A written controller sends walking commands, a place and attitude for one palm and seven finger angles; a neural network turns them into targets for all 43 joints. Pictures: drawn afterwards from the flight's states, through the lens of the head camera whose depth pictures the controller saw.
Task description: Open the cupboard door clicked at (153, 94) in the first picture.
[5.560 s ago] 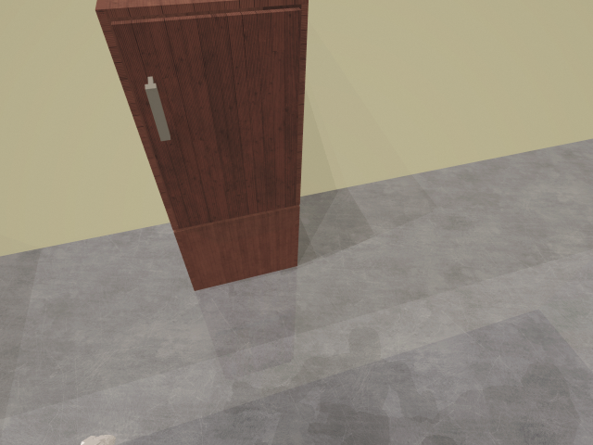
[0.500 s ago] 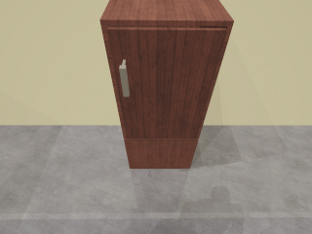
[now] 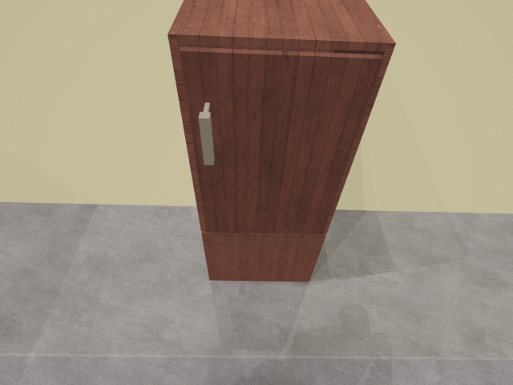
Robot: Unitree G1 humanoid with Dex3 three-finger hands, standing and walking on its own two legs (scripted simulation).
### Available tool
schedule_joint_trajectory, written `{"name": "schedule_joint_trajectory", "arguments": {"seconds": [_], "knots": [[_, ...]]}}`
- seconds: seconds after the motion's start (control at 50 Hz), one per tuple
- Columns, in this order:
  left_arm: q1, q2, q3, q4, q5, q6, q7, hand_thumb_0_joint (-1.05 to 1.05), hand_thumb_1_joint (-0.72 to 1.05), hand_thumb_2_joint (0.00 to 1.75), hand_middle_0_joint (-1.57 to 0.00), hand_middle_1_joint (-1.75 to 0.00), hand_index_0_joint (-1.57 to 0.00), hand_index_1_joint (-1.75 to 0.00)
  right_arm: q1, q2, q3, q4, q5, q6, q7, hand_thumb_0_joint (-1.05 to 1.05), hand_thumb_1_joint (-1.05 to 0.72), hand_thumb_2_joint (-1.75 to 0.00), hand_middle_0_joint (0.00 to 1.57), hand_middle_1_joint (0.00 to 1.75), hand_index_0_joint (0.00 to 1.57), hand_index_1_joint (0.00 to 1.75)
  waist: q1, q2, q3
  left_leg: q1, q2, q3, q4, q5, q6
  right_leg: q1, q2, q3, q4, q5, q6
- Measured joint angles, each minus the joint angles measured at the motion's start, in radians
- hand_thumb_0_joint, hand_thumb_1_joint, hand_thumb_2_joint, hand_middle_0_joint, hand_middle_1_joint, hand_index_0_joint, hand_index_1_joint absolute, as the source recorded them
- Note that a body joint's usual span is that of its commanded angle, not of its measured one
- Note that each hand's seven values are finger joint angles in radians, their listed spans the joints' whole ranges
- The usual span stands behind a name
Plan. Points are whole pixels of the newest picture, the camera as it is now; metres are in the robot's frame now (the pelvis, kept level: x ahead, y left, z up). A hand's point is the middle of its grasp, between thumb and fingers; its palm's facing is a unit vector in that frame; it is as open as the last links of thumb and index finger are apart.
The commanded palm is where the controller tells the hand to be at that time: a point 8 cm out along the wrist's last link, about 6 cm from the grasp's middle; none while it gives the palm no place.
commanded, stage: shuffle to correct the standing spot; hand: left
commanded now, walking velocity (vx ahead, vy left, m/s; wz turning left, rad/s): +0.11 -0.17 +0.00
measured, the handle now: (208, 134) +0.60 +0.15 +0.05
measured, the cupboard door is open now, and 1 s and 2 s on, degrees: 0 0 0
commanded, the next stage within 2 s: come to a stop and stand still in 0.42 s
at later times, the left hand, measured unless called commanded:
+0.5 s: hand out of the picture +0.00 +0.11 -0.20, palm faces +0.04 -0.99 -0.11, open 7.4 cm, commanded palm none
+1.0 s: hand out of the picture +0.12 +0.07 -0.17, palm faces +0.10 -0.97 -0.23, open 7.3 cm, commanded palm none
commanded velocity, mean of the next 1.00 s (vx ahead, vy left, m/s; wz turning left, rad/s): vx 0.02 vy -0.02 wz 0.03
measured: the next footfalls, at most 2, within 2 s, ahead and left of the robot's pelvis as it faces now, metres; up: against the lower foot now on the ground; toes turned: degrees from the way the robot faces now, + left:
left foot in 0.42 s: +0.11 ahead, +0.06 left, +0.00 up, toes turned +8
right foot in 0.74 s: +0.15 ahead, -0.25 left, +0.00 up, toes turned -3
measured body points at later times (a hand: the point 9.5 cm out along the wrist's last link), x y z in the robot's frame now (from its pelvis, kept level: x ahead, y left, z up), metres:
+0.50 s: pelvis +0.06 -0.05 -0.01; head +0.09 -0.02 +0.43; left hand +0.00 +0.16 -0.18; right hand +0.12 -0.28 -0.15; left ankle +0.07 +0.06 -0.74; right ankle -0.02 -0.13 -0.69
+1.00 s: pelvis +0.07 -0.12 +0.00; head +0.09 -0.11 +0.45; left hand +0.11 +0.13 -0.15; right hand +0.13 -0.35 -0.15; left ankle +0.06 -0.01 -0.71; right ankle +0.12 -0.25 -0.74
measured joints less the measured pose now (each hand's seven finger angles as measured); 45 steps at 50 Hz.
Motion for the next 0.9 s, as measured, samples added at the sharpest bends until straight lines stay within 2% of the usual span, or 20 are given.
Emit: {"name": "schedule_joint_trajectory", "arguments": {"seconds": [0.12, 0.18, 0.2, 0.26, 0.32, 0.36, 0.4, 0.42, 0.48, 0.52, 0.56, 0.6, 0.64, 0.7, 0.74, 0.78, 0.82, 0.9], "knots": [[0.022, 0.008, 0.018, -0.014, 0.012, 0.018, -0.018, 0.01, 0.91, 0.9, -0.2, -0.29, -0.2, -0.29, 0.022, 0.01, -0.014, -0.021, -0.009, 0.009, -0.005, 0.0, -0.92, -0.9, 0.2, 0.3, 0.2, 0.3, 0.0, -0.006, -0.007, -0.014, 0.012, 0.015, 0.038, -0.036, -0.013, -0.047, -0.003, -0.019, 0.08, -0.048, -0.033], [0.032, 0.002, 0.024, -0.017, 0.013, 0.012, -0.022, 0.01, 0.91, 0.9, -0.2, -0.29, -0.2, -0.29, 0.044, 0.004, -0.021, -0.018, -0.009, 0.014, -0.006, 0.0, -0.91, -0.9, 0.2, 0.3, 0.2, 0.3, -0.009, 0.024, -0.01, -0.029, 0.041, -0.008, 0.077, -0.066, -0.029, -0.032, 0.023, -0.044, 0.065, -0.055, -0.034], [0.038, 0.001, 0.025, -0.021, 0.013, 0.006, -0.021, 0.01, 0.91, 0.9, -0.2, -0.29, -0.2, -0.29, 0.053, 0.003, -0.021, -0.015, -0.007, 0.017, -0.006, 0.0, -0.91, -0.9, 0.2, 0.3, 0.2, 0.3, -0.01, 0.031, -0.012, -0.042, 0.049, -0.015, 0.103, -0.081, -0.019, -0.026, 0.032, -0.055, 0.059, -0.059, -0.041], [0.052, -0.003, 0.029, -0.03, 0.013, -0.017, -0.01, 0.0, 0.91, 0.9, -0.2, -0.29, -0.2, -0.29, 0.06, 0.007, -0.023, 0.0, -0.004, 0.029, -0.004, 0.0, -0.91, -0.9, 0.2, 0.3, 0.2, 0.3, 0.0, 0.023, -0.009, -0.12, 0.046, -0.03, 0.303, -0.221, -0.002, -0.005, 0.04, -0.08, 0.036, -0.066, -0.065], [0.07, -0.016, 0.027, -0.023, 0.016, -0.024, 0.001, 0.0, 0.91, 0.9, -0.2, -0.29, -0.2, -0.29, 0.038, 0.012, -0.027, 0.0, -0.001, 0.032, -0.001, 0.0, -0.91, -0.9, 0.2, 0.3, 0.2, 0.3, 0.015, 0.01, 0.007, -0.178, 0.04, -0.015, 0.415, -0.259, 0.0, 0.027, 0.044, -0.088, 0.001, -0.061, -0.072], [0.087, -0.022, 0.024, -0.013, 0.017, -0.017, 0.004, 0.0, 0.91, 0.9, -0.2, -0.29, -0.2, -0.29, 0.014, 0.017, -0.029, -0.01, 0.0, 0.03, -0.003, 0.0, -0.92, -0.9, 0.2, 0.3, 0.2, 0.3, 0.017, -0.002, 0.014, -0.184, 0.04, 0.006, 0.363, -0.218, -0.001, 0.042, 0.046, -0.09, -0.011, -0.064, -0.07], [0.104, -0.026, 0.022, -0.003, 0.012, -0.004, 0.002, 0.0, 0.91, 0.9, -0.2, -0.29, -0.2, -0.29, -0.007, 0.02, -0.028, -0.026, -0.001, 0.019, -0.005, 0.0, -0.92, -0.9, 0.2, 0.3, 0.2, 0.3, 0.014, -0.014, 0.021, -0.15, 0.039, 0.03, 0.22, -0.105, -0.001, 0.046, 0.051, -0.089, 0.011, -0.084, -0.067], [0.117, -0.031, 0.022, -0.001, 0.009, 0.003, -0.001, 0.0, 0.91, 0.9, -0.2, -0.29, -0.2, -0.29, -0.013, 0.017, -0.026, -0.038, -0.003, 0.007, -0.007, 0.0, -0.92, -0.9, 0.2, 0.3, 0.2, 0.3, 0.013, -0.009, 0.021, -0.12, 0.048, 0.032, 0.14, -0.022, 0.011, 0.029, 0.061, -0.088, 0.058, -0.104, -0.066], [0.115, -0.026, 0.025, 0.014, 0.008, 0.034, -0.011, 0.0, 0.91, 0.9, -0.2, -0.29, -0.2, -0.29, -0.029, 0.029, -0.019, -0.058, -0.008, -0.012, -0.017, 0.0, -0.92, -0.9, 0.2, 0.3, 0.2, 0.3, 0.003, -0.034, 0.026, -0.111, 0.06, 0.05, 0.175, -0.063, 0.009, -0.1, 0.053, -0.059, 0.39, -0.194, -0.044], [0.085, -0.017, 0.036, 0.013, 0.012, 0.049, -0.016, 0.01, 0.91, 0.9, -0.2, -0.29, -0.2, -0.29, -0.02, 0.036, -0.019, -0.061, -0.009, -0.017, -0.026, 0.0, -0.92, -0.9, 0.2, 0.3, 0.2, 0.3, -0.002, -0.038, 0.027, -0.086, 0.069, 0.048, 0.151, -0.07, -0.005, -0.186, 0.041, -0.043, 0.56, -0.173, -0.029], [0.045, -0.007, 0.047, -0.007, 0.013, 0.054, -0.022, 0.01, 0.91, 0.9, -0.2, -0.29, -0.2, -0.29, -0.007, 0.033, -0.022, -0.055, -0.011, -0.017, -0.031, 0.0, -0.93, -0.9, 0.2, 0.3, 0.2, 0.3, 0.001, -0.034, 0.03, -0.061, 0.077, 0.039, 0.1, -0.043, -0.024, -0.251, 0.016, -0.033, 0.622, -0.115, -0.014], [0.007, -0.003, 0.054, -0.037, 0.01, 0.052, -0.024, 0.01, 0.91, 0.9, -0.2, -0.29, -0.2, -0.29, 0.006, 0.025, -0.023, -0.046, -0.013, -0.01, -0.027, 0.0, -0.93, -0.9, 0.2, 0.3, 0.2, 0.3, 0.006, -0.022, 0.031, -0.041, 0.087, 0.028, 0.054, -0.016, -0.033, -0.281, -0.014, -0.028, 0.577, -0.074, -0.001], [-0.026, -0.002, 0.054, -0.062, 0.007, 0.044, -0.02, 0.01, 0.92, 0.9, -0.2, -0.29, -0.2, -0.29, 0.014, 0.016, -0.026, -0.041, -0.015, 0.002, -0.018, 0.0, -0.93, -0.9, 0.2, 0.3, 0.2, 0.3, 0.006, -0.002, 0.033, -0.031, 0.099, 0.015, 0.025, 0.001, -0.044, -0.275, -0.038, -0.032, 0.46, -0.053, 0.01], [-0.055, 0.009, 0.052, -0.081, 0.004, 0.021, -0.013, 0.01, 0.93, 0.9, -0.2, -0.29, -0.2, -0.29, 0.023, 0.007, -0.032, -0.041, -0.015, 0.018, -0.005, 0.0, -0.92, -0.9, 0.2, 0.3, 0.2, 0.3, -0.005, 0.022, 0.038, -0.035, 0.116, -0.004, 0.038, -0.004, -0.068, -0.211, -0.052, -0.044, 0.235, 0.01, 0.022], [-0.051, 0.026, 0.047, -0.094, 0.004, -0.005, -0.01, 0.01, 0.93, 0.9, -0.2, -0.29, -0.2, -0.29, 0.038, 0.01, -0.035, -0.045, -0.009, 0.027, 0.004, 0.0, -0.92, -0.9, 0.2, 0.3, 0.2, 0.3, -0.005, 0.001, 0.026, -0.057, 0.104, -0.001, 0.098, -0.043, -0.08, -0.152, -0.07, -0.03, 0.085, 0.068, 0.025], [-0.064, 0.013, 0.041, -0.084, 0.007, -0.009, -0.005, 0.01, 0.93, 0.9, -0.19, -0.29, -0.2, -0.29, 0.032, -0.005, -0.044, -0.043, -0.002, 0.045, 0.008, 0.0, -0.91, -0.9, 0.2, 0.3, 0.2, 0.3, -0.007, 0.03, 0.03, -0.085, 0.096, -0.036, 0.18, -0.144, -0.065, -0.165, -0.059, -0.034, 0.127, 0.033, 0.024], [-0.069, -0.002, 0.032, -0.084, 0.009, -0.008, -0.006, 0.01, 0.93, 0.9, -0.19, -0.29, -0.2, -0.29, 0.025, -0.016, -0.05, -0.043, 0.001, 0.058, 0.01, 0.0, -0.91, -0.9, 0.2, 0.3, 0.2, 0.3, -0.01, 0.045, 0.03, -0.117, 0.068, -0.054, 0.277, -0.22, -0.053, -0.162, -0.059, -0.042, 0.135, 0.021, 0.015], [-0.08, -0.009, 0.034, -0.099, 0.012, 0.0, 0.005, 0.01, 0.93, 0.9, -0.2, -0.29, -0.2, -0.3, 0.005, -0.019, -0.053, -0.051, 0.007, 0.062, 0.016, 0.0, -0.91, -0.9, 0.2, 0.3, 0.2, 0.3, -0.001, 0.029, 0.037, -0.156, 0.017, -0.037, 0.4, -0.238, -0.055, -0.138, -0.068, -0.047, 0.085, 0.054, 0.004]]}}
